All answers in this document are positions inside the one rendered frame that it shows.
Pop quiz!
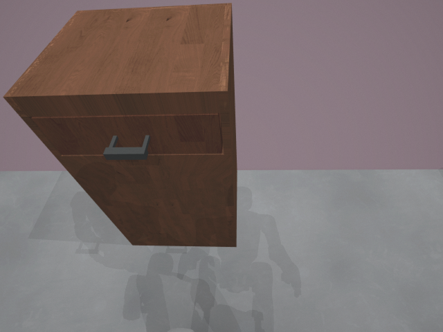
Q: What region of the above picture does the handle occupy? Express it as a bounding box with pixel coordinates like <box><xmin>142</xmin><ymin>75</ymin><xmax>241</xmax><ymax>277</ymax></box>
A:
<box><xmin>103</xmin><ymin>135</ymin><xmax>150</xmax><ymax>160</ymax></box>

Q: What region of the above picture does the cabinet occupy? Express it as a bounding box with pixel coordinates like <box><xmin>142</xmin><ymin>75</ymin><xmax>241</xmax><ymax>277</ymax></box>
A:
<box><xmin>3</xmin><ymin>3</ymin><xmax>237</xmax><ymax>247</ymax></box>

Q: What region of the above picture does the drawer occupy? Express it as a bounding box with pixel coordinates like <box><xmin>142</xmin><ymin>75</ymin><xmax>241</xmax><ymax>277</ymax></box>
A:
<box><xmin>32</xmin><ymin>113</ymin><xmax>223</xmax><ymax>155</ymax></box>

